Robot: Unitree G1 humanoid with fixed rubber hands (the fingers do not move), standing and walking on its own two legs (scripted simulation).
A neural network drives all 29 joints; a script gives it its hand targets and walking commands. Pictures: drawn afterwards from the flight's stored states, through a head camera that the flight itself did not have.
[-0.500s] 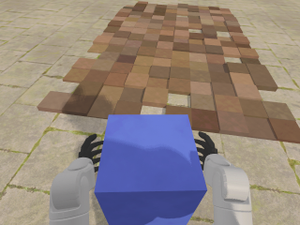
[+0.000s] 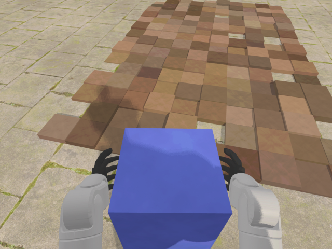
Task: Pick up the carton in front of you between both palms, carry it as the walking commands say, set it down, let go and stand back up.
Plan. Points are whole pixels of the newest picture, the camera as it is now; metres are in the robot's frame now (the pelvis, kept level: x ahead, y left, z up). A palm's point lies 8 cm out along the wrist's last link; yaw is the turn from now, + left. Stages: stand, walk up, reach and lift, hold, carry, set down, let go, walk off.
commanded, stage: carry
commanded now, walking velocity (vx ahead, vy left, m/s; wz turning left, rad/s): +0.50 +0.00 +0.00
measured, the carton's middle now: (167, 192) +0.27 +0.01 -0.01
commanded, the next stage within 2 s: none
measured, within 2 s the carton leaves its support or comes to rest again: neither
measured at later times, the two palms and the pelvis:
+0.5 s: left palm (127, 70) +0.66 +0.16 +0.09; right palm (213, 76) +0.63 -0.14 +0.09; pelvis +0.34 +0.04 +0.00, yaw -4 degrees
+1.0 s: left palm (147, 10) +1.07 +0.12 +0.15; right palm (211, 10) +1.09 -0.18 +0.15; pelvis +0.66 -0.03 -0.01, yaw -1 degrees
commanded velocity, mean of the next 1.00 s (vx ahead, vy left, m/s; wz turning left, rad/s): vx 0.50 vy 0.00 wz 0.00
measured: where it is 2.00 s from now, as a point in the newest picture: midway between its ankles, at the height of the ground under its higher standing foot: (177, 112)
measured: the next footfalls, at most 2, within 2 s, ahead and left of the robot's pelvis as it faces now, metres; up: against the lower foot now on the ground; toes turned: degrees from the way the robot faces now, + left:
left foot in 0.28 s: +0.40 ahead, +0.11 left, +0.00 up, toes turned +9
right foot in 0.76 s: +0.69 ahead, -0.09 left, +0.00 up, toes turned -9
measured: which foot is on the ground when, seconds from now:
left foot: up 0.00-0.26, down 0.28-0.78, up 0.80-1.00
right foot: down 0.00-0.32, up 0.34-0.74, down 0.76-1.00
